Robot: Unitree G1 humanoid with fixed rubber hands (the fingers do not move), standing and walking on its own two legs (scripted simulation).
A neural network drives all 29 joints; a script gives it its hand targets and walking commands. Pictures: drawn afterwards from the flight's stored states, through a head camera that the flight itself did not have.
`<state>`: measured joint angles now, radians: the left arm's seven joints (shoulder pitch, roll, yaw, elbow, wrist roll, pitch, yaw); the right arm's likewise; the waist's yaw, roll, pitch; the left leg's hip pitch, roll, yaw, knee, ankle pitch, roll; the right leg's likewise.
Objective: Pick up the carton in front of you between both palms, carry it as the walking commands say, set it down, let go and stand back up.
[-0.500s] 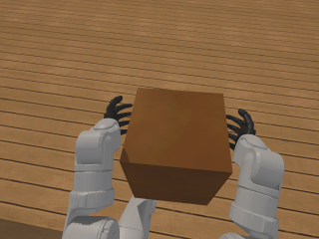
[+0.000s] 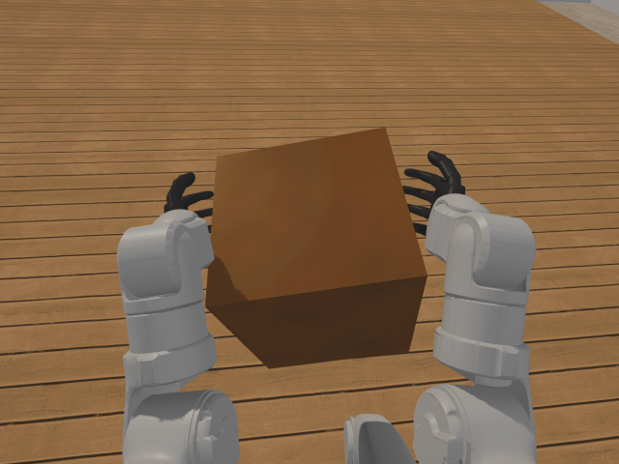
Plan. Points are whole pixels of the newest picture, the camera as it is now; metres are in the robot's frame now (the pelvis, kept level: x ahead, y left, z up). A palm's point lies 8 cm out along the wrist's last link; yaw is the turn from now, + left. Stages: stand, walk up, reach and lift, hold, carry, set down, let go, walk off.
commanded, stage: carry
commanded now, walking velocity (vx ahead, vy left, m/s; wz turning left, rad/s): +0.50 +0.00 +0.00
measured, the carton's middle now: (320, 261) +0.37 -0.02 +0.09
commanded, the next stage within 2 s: none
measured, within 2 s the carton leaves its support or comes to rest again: neither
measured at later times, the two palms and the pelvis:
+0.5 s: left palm (219, 116) +0.66 +0.15 +0.14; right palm (378, 117) +0.67 -0.14 +0.14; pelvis +0.29 -0.02 +0.00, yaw +3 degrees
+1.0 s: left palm (205, 74) +0.87 +0.20 +0.13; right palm (336, 74) +0.87 -0.08 +0.13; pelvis +0.57 +0.05 +0.04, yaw +0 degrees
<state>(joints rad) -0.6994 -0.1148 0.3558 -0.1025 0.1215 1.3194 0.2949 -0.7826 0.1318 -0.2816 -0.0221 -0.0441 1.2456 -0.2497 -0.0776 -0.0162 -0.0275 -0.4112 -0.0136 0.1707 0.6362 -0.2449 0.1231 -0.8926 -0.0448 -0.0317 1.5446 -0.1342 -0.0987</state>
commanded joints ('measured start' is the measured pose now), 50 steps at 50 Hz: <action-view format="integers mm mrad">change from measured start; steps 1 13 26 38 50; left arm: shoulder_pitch -728 -749 -643 -266 47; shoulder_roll -714 -1027 -1057 -1065 -1168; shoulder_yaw -571 -403 -521 -832 -850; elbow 80 471 214 -95 -271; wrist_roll -302 -304 -264 -337 -395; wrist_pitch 6 -1 -100 -216 -129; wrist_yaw -152 -201 -213 -277 -326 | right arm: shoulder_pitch -452 -833 -675 -279 116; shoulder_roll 755 855 1048 1079 1129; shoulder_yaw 439 410 539 817 722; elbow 117 46 39 -251 -407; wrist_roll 223 241 248 272 260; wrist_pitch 64 54 -40 -161 -67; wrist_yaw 124 148 148 195 254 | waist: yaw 14 11 124 103 52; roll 98 127 -33 -115 173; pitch -349 -273 -582 -508 -428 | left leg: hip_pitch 380 567 -370 120 663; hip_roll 234 199 56 23 324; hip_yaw -347 -227 -220 23 -221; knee -301 -395 630 -262 -405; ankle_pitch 50 316 -112 222 342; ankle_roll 94 51 -106 -139 1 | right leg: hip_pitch -144 -63 1197 959 214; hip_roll -42 -33 -269 -128 -23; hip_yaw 16 -83 375 -55 -50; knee -147 -732 -1125 -1105 -807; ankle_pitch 73 146 375 261 -180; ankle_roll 28 53 -137 -11 128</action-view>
